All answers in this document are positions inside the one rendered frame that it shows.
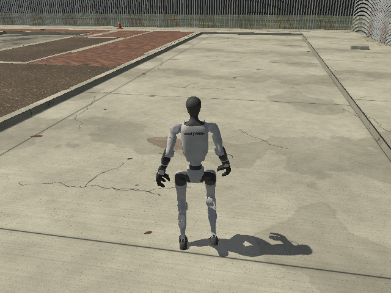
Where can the left robot upper arm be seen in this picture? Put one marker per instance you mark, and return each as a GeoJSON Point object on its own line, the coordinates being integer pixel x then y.
{"type": "Point", "coordinates": [175, 129]}

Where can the robot left hand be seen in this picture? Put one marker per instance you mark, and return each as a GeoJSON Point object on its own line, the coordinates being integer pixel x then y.
{"type": "Point", "coordinates": [159, 179]}

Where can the robot right hand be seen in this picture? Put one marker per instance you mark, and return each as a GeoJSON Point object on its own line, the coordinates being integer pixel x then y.
{"type": "Point", "coordinates": [221, 167]}

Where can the robot head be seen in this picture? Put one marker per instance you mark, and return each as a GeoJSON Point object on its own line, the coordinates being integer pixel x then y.
{"type": "Point", "coordinates": [193, 105]}

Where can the robot right forearm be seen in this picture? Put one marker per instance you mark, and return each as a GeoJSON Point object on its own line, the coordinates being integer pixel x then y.
{"type": "Point", "coordinates": [224, 159]}

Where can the right robot upper arm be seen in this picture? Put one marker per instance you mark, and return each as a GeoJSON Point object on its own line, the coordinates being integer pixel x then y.
{"type": "Point", "coordinates": [213, 128]}

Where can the left robot foot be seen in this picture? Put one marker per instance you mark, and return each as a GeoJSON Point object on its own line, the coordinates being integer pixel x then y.
{"type": "Point", "coordinates": [183, 245]}

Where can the robot left forearm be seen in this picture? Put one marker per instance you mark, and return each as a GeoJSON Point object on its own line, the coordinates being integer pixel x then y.
{"type": "Point", "coordinates": [164, 163]}

